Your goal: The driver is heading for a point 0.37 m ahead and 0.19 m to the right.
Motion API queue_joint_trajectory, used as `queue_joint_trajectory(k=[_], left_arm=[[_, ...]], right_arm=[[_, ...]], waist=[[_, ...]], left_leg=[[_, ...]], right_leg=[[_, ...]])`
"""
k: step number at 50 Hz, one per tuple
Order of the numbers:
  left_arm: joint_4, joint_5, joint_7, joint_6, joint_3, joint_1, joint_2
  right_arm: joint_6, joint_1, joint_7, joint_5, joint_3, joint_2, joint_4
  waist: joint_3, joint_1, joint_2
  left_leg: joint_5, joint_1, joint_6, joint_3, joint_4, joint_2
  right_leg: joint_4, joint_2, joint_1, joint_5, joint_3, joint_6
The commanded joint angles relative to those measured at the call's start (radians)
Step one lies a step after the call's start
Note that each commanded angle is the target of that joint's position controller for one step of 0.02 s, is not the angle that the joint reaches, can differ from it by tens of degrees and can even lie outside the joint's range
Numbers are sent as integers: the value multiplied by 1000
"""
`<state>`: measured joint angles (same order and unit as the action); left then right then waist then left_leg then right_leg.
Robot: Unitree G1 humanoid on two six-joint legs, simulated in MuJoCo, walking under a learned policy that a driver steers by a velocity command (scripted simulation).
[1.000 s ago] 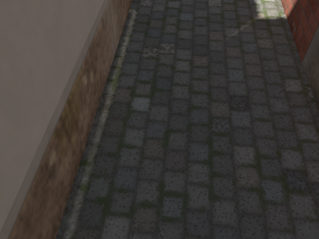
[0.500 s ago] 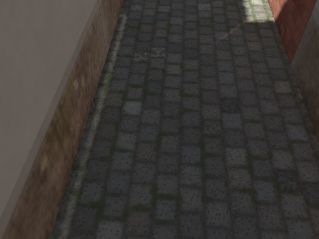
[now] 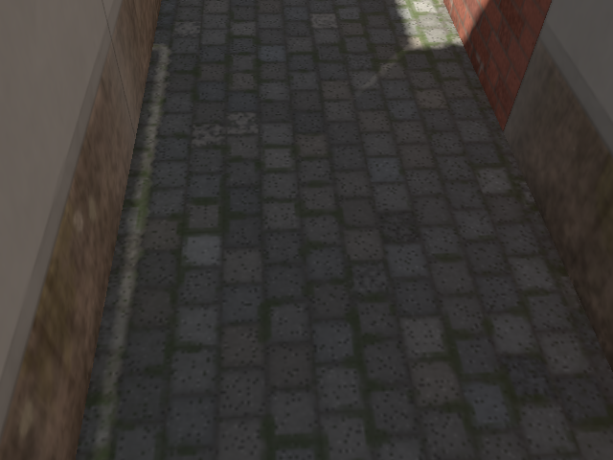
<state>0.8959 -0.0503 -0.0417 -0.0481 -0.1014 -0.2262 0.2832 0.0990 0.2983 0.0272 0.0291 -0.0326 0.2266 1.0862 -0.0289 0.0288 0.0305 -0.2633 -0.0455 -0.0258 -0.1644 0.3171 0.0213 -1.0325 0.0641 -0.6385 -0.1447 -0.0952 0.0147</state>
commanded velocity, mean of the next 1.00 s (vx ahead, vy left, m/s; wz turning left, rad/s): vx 0.05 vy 0.00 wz -0.42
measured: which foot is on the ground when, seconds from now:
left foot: down 0.00-0.22, up 0.24-0.76, down 0.78-1.00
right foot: up 0.00-0.20, down 0.22-0.80, up 0.82-1.00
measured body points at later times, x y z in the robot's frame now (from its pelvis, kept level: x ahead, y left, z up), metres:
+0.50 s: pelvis +0.14 -0.07 -0.01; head +0.18 -0.11 +0.44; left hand +0.34 +0.16 -0.10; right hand +0.22 -0.38 -0.13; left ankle +0.22 +0.10 -0.68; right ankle +0.20 -0.14 -0.75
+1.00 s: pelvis +0.19 -0.06 -0.01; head +0.22 -0.06 +0.44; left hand +0.47 +0.10 -0.10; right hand +0.18 -0.34 -0.12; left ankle +0.23 +0.07 -0.75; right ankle +0.12 -0.16 -0.73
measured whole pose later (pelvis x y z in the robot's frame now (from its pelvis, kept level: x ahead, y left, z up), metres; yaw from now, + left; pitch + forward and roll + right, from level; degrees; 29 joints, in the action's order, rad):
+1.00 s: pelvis +0.19 -0.06 -0.01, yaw -25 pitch +0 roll +1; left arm 0.66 -0.02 0.00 0.02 -0.03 -0.12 0.28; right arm 0.00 0.21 0.04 0.00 -0.03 0.23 0.77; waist -0.03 0.02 0.04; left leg -0.26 -0.20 0.00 0.02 0.46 -0.02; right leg -0.72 0.00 -0.31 -0.47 -0.08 -0.06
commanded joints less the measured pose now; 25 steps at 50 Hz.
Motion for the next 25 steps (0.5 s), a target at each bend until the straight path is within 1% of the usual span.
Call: queue_joint_trajectory(k=[1, 2, 3, 4, 5, 6, 7, 8, 9, 10, 11, 12, 13, 14, 15, 16, 17, 18, 19, 20, 21, 22, 23, 24, 25], left_arm=[[-103, 16, 19, 13, 13, 49, -14], [-125, 20, 28, 17, 18, 84, -20], [-140, 18, 40, 18, 23, 101, -25], [-158, 20, 48, 20, 22, 124, -14], [-179, 19, 56, 25, 23, 139, -12], [-196, 20, 66, 28, 22, 145, -3], [-217, 19, 73, 28, 19, 158, 5], [-220, 21, 78, 29, 12, 127, 27], [-197, 25, 85, 28, -3, 46, 62], [-163, 21, 83, 30, -27, -76, 117], [-145, 24, 60, 37, -54, -144, 183], [-149, 30, 41, 45, -68, -95, 311], [-211, 54, 55, 35, -48, -73, 264], [-234, 56, 61, 29, -29, -29, 195], [-229, 38, 57, 19, -18, 31, 157], [-234, 22, 56, 13, -7, 70, 123], [-236, 24, 56, 10, -4, 84, 112], [-244, 36, 57, 12, -3, 92, 114], [-249, 43, 50, 9, -4, 90, 109], [-254, 46, 43, 8, -7, 80, 120], [-257, 44, 35, 10, -12, 66, 133], [-271, 43, 26, 15, -17, 75, 152], [-274, 38, 17, 20, -19, 65, 163], [-272, 34, 6, 26, -20, 61, 169], [-277, 37, -3, 30, -11, 60, 153]], right_arm=[[-8, -85, 31, -6, -32, 192, -98], [-13, -81, 34, -11, -33, 197, -108], [-15, -84, 36, -22, -38, 203, -116], [-22, -84, 37, -25, -46, 231, -124], [-33, -71, 35, -43, -52, 240, -126], [-45, -82, 34, -47, -61, 252, -138], [-54, -84, 39, -59, -70, 261, -142], [-61, -106, 43, -67, -79, 274, -156], [-68, -136, 48, -70, -81, 268, -174], [-68, -143, 44, -66, -75, 243, -197], [-62, -89, 33, -48, -66, 210, -200], [-55, -9, 13, 25, -29, 68, -237], [-42, 67, -2, -13, -31, 126, -241], [-38, -82, -6, -48, -50, 194, -259], [-41, -136, 1, -48, -47, 189, -284], [-52, -133, 17, -32, -48, 178, -266], [-70, -117, 27, -28, -55, 185, -262], [-83, -111, 30, -27, -59, 188, -266], [-87, -112, 32, -33, -57, 167, -273], [-88, -117, 34, -29, -54, 154, -278], [-88, -128, 37, -23, -54, 147, -284], [-88, -164, 38, -20, -53, 142, -292], [-88, -171, 41, -18, -55, 143, -299], [-88, -181, 42, -15, -55, 144, -308], [-87, -184, 39, -11, -59, 151, -305]], waist=[[-52, -36, -141], [-48, -28, -142], [-41, -24, -146], [-33, -13, -138], [-28, -13, -128], [-14, -20, -133], [-7, -34, -131], [15, -58, -143], [64, -94, -142], [122, -150, -127], [180, -173, -11], [248, -15, 289], [506, -38, 252], [388, -83, 90], [266, -60, -8], [187, -36, -76], [154, -6, -54], [136, 4, -18], [122, 5, 22], [121, 1, 43], [124, -5, 50], [124, -15, 36], [131, -19, 43], [131, -19, 55], [124, -22, 62]], left_leg=[[628, -96, -71, 19, -96, 225], [627, -98, -72, -5, -84, 222], [629, -93, -77, -25, -61, 218], [638, -79, -80, -33, -49, 219], [667, -39, -89, -22, -20, 241], [691, 1, -87, -19, -2, 260], [713, 31, -77, -17, 25, 280], [785, 64, -68, -20, 80, 288], [834, 84, -60, -36, 190, 269], [786, 51, -33, -56, 342, 228], [510, -94, 29, -52, 574, 156], [-432, -437, 100, -8, 950, -29], [-509, -537, 101, 232, 1125, -78], [-417, -613, 83, 265, 1153, -40], [-313, -642, 66, 259, 1080, -2], [-247, -619, 65, 263, 1023, 32], [-199, -553, 59, 275, 948, 50], [-175, -503, 53, 267, 911, 42], [-154, -492, 49, 253, 854, 32], [-139, -483, 53, 247, 801, 19], [-126, -484, 62, 246, 752, 8], [-116, -488, 77, 244, 697, 0], [-96, -494, 91, 249, 665, -6], [-83, -496, 104, 258, 631, -9], [-54, -493, 113, 264, 619, -11]], right_leg=[[134, 26, -13, 128, 80, -28], [182, 24, 8, 152, 105, -28], [236, 13, 36, 170, 136, -19], [274, 4, 59, 156, 161, -15], [307, -6, 68, 125, 176, -9], [346, -10, 73, 100, 180, 4], [382, -7, 90, 55, 176, 24], [412, -26, 122, 17, 188, 45], [460, -50, 209, 35, 205, 64], [526, -86, 384, 123, 204, 101], [565, -64, 591, 376, 105, 141], [455, 170, 828, 945, -233, 277], [632, 326, 916, 551, -600, 450], [717, 273, 836, 358, -520, 391], [729, 226, 722, 193, -428, 327], [736, 192, 594, 147, -360, 283], [741, 166, 492, 112, -322, 264], [757, 138, 426, 108, -295, 252], [769, 119, 399, 113, -261, 252], [768, 103, 385, 135, -240, 251], [766, 96, 386, 140, -234, 252], [767, 90, 389, 117, -238, 255], [770, 90, 399, 56, -252, 257], [775, 92, 398, -21, -275, 255], [780, 84, 391, -91, -282, 251]])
